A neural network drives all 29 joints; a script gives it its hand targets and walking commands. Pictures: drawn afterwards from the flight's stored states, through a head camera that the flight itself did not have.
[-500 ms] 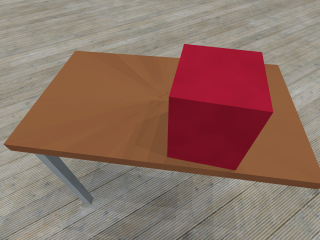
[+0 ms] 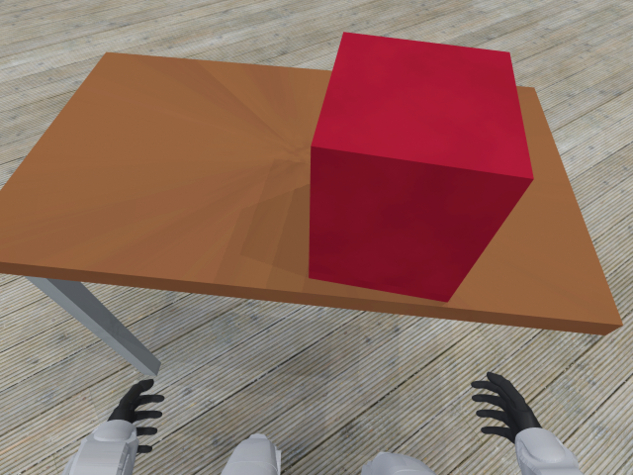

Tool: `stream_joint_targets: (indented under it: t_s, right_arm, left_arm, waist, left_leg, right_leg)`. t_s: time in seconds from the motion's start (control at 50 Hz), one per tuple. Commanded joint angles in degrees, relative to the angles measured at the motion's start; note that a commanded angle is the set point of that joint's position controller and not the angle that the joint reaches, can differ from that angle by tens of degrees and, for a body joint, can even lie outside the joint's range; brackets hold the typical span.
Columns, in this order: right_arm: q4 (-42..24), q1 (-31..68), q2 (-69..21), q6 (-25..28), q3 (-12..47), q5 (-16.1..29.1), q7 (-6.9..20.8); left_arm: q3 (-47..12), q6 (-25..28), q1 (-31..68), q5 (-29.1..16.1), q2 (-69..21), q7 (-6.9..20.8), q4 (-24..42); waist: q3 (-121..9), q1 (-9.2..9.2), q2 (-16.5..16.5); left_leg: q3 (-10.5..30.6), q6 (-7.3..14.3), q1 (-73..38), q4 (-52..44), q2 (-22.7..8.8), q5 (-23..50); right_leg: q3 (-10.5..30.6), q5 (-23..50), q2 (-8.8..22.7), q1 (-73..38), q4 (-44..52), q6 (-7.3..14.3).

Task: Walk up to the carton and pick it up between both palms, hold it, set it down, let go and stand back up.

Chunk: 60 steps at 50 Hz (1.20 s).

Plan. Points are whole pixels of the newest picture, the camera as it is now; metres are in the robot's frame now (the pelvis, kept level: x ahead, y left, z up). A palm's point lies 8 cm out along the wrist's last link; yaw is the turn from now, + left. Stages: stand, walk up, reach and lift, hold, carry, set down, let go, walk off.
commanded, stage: reach and lift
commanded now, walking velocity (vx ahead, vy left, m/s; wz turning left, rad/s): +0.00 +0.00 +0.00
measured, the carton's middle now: (399, 176) +0.46 -0.07 +0.09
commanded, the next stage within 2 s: none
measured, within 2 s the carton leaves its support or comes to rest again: neither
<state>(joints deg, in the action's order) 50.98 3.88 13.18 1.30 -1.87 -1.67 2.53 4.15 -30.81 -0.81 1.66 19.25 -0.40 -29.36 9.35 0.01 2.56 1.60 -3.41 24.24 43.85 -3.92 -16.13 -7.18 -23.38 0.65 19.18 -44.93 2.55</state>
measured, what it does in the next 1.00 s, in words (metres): shifts its weight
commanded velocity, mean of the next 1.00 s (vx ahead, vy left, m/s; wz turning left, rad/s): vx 0.00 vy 0.00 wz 0.00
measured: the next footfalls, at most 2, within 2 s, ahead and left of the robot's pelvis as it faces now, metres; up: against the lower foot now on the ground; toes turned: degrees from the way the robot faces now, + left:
none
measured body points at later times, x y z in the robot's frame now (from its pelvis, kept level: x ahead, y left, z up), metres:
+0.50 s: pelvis +0.05 +0.02 +0.04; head +0.06 +0.02 +0.49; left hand +0.22 +0.24 -0.05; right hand +0.22 -0.24 -0.04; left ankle +0.07 +0.15 -0.71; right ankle +0.01 -0.09 -0.71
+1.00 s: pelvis +0.05 +0.02 +0.04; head +0.03 +0.03 +0.49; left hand +0.23 +0.20 -0.01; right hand +0.20 -0.24 +0.00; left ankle +0.07 +0.16 -0.71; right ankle +0.01 -0.09 -0.71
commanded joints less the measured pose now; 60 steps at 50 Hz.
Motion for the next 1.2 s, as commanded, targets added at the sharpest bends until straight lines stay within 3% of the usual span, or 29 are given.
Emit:
stream_joint_targets:
  t_s: [0.0,0.08,0.14,0.22,0.3,0.38,0.56,0.7,1.04,1.18]
  right_arm:
    - [-5.09,-4.46,11.41,1.00,1.41,3.39,-0.39]
    - [-11.22,0.32,8.48,0.99,0.06,0.66,-0.35]
    - [-15.28,0.12,6.30,1.24,-0.75,-0.29,0.26]
    - [-16.80,-2.35,6.25,2.15,-2.07,-0.57,1.17]
    - [-15.14,-6.01,7.67,4.12,-2.62,0.36,0.99]
    - [-14.08,-7.99,9.84,6.27,-2.28,1.87,0.47]
    - [-18.53,-7.98,10.87,7.19,-3.78,3.13,2.10]
    - [-22.36,-11.39,10.69,6.57,-3.63,5.27,3.24]
    - [-42.49,-20.06,5.58,3.68,-4.42,5.98,0.04]
    - [-49.61,-21.00,4.57,2.63,-5.14,7.14,-0.45]
  left_arm:
    - [5.23,-2.18,-9.71,3.09,3.76,0.35,5.83]
    - [4.44,0.58,-5.18,2.09,3.16,0.58,5.50]
    - [3.46,3.55,-1.58,0.57,3.02,0.02,8.32]
    - [2.37,6.99,0.58,-0.70,1.87,-0.90,12.83]
    - [0.66,9.21,-3.24,-1.52,-0.23,-1.01,14.20]
    - [-0.21,10.68,-8.71,-1.39,-2.36,-0.43,14.20]
    - [-3.32,13.55,-10.35,-1.69,-6.37,-1.71,17.73]
    - [-4.41,16.13,-11.71,-1.20,-8.44,-3.15,21.07]
    - [-6.67,21.91,-16.10,-5.50,-8.39,-4.92,29.57]
    - [-8.27,23.18,-17.12,-7.21,-8.33,-5.99,34.46]
  waist:
    - [-12.61,0.40,-1.96]
    - [-7.91,2.51,0.19]
    - [-8.91,3.33,-1.44]
    - [-13.15,2.07,-3.09]
    - [-15.38,0.63,-1.83]
    - [-15.93,0.30,-0.16]
    - [-13.72,1.43,-1.77]
    - [-12.89,1.08,-2.15]
    - [-8.97,1.59,0.66]
    - [-9.43,2.43,-0.30]
  left_leg:
    - [-5.65,1.57,-16.28,-11.87,4.44,11.91]
    - [-7.14,2.77,-14.10,-15.39,4.54,4.83]
    - [-7.84,2.94,-15.61,-17.24,4.32,4.21]
    - [-7.62,2.82,-18.98,-18.26,4.21,6.12]
    - [-6.14,2.72,-23.54,-19.05,4.64,11.71]
    - [-4.68,2.33,-28.58,-20.16,5.19,20.26]
    - [-3.35,1.70,-32.05,-23.65,3.89,23.93]
    - [-3.62,1.63,-31.71,-25.54,3.77,21.78]
    - [-6.10,2.31,-28.80,-29.48,3.79,12.51]
    - [-5.94,2.11,-28.59,-29.39,3.22,10.78]
  right_leg:
    - [1.32,17.89,-0.95,-7.10,16.44,-0.86]
    - [2.44,9.09,-0.61,-5.33,20.96,-2.06]
    - [3.40,9.25,-0.21,-4.52,22.84,-2.71]
    - [4.42,14.51,-0.01,-4.49,23.37,-3.37]
    - [3.86,23.57,-0.83,-6.73,24.06,-4.14]
    - [2.77,30.66,-2.33,-9.27,25.81,-4.57]
    - [1.94,22.69,-3.90,-6.85,31.33,-2.18]
    - [3.65,22.89,-3.25,-7.82,32.60,-1.33]
    - [6.95,18.44,-1.63,-6.57,33.89,-2.01]
    - [7.27,15.18,-1.56,-4.54,33.80,-1.41]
